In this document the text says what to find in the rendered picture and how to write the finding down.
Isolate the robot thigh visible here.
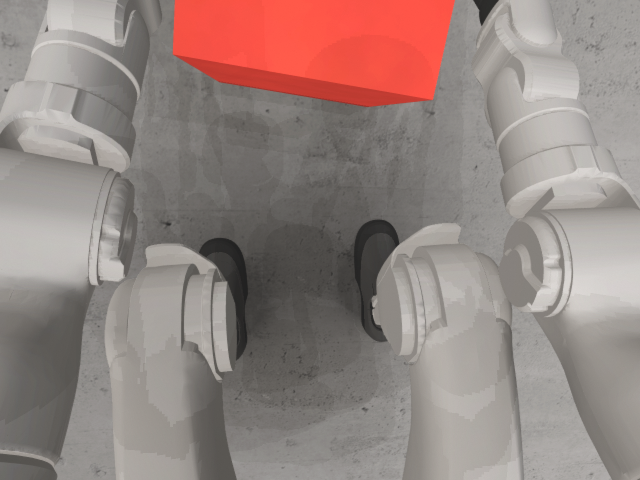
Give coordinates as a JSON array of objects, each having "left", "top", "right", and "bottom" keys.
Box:
[
  {"left": 382, "top": 243, "right": 524, "bottom": 480},
  {"left": 110, "top": 264, "right": 237, "bottom": 480}
]

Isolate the right robot hand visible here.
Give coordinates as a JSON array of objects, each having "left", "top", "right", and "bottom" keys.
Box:
[{"left": 473, "top": 0, "right": 499, "bottom": 26}]

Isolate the robot right forearm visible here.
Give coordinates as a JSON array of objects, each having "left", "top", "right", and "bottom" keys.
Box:
[{"left": 471, "top": 0, "right": 640, "bottom": 219}]

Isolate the left robot thigh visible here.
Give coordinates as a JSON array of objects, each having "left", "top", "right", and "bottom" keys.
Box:
[{"left": 110, "top": 264, "right": 237, "bottom": 480}]

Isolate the robot left forearm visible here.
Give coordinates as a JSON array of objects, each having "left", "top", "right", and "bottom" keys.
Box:
[{"left": 0, "top": 0, "right": 162, "bottom": 173}]

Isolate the left robot upper arm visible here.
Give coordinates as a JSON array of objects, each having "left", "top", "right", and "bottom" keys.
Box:
[{"left": 0, "top": 148, "right": 138, "bottom": 480}]

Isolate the right robot upper arm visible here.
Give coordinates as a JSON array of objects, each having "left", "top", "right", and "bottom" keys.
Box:
[{"left": 498, "top": 207, "right": 640, "bottom": 480}]

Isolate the right robot thigh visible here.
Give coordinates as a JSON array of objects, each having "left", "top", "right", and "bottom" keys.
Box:
[{"left": 382, "top": 243, "right": 524, "bottom": 480}]

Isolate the carton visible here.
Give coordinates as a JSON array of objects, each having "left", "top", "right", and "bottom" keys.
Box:
[{"left": 173, "top": 0, "right": 455, "bottom": 107}]

